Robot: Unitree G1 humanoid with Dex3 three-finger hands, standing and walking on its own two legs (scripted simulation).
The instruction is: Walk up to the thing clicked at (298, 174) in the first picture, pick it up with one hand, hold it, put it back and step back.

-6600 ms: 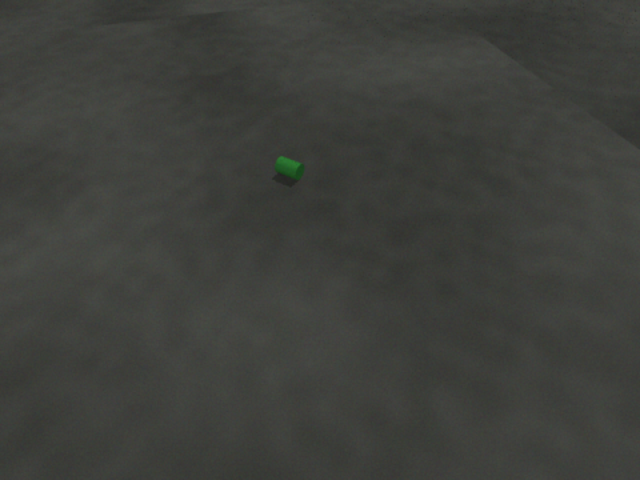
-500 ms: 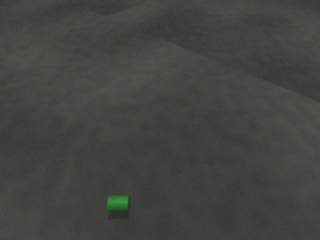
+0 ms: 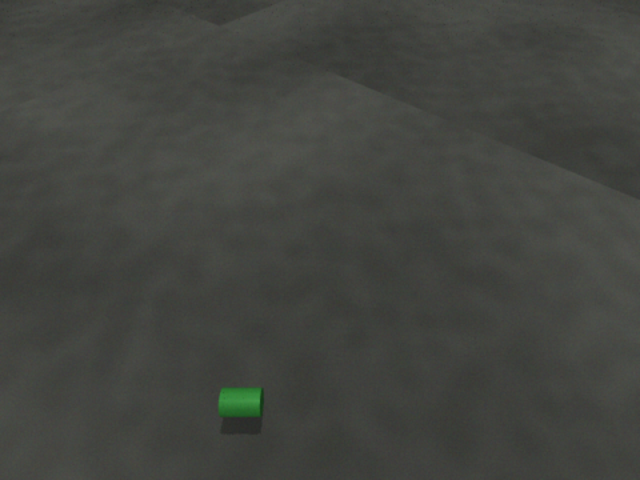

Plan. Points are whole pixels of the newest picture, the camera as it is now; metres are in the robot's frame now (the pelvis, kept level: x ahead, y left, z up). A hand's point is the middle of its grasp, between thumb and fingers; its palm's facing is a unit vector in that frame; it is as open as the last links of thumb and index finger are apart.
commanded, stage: stand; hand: left
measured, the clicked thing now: (241, 402) +0.47 +0.25 -0.74
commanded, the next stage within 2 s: none
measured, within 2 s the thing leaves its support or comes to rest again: neither
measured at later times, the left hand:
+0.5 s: hand out of the picture +0.09 +0.25 -0.15, palm faces -0.02 -0.94 -0.35, open 7.4 cm
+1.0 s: hand out of the picture +0.05 +0.25 -0.16, palm faces -0.03 -0.94 -0.35, open 7.4 cm
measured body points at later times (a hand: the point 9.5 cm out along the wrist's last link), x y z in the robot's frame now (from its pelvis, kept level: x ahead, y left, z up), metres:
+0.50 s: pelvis +0.00 +0.00 +0.00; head +0.01 +0.00 +0.45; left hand +0.09 +0.30 -0.13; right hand +0.09 -0.30 -0.13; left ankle +0.00 +0.15 -0.75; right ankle -0.01 -0.14 -0.75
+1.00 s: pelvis -0.01 +0.00 +0.00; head +0.00 +0.00 +0.45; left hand +0.05 +0.30 -0.13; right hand +0.06 -0.30 -0.14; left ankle +0.00 +0.15 -0.75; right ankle -0.01 -0.14 -0.75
